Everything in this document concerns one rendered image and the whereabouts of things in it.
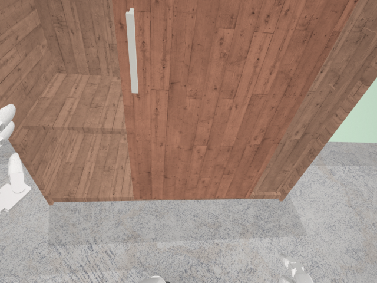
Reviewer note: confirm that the robot left hand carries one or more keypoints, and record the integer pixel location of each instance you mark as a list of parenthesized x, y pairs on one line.
[(11, 195)]

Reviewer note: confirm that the handle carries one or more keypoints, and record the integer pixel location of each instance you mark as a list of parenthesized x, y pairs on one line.
[(132, 50), (369, 44)]

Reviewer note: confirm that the robot right hand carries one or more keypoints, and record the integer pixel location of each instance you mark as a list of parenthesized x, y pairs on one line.
[(295, 269)]

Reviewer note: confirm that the wardrobe door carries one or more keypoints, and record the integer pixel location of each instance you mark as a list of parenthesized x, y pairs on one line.
[(319, 105), (219, 82)]

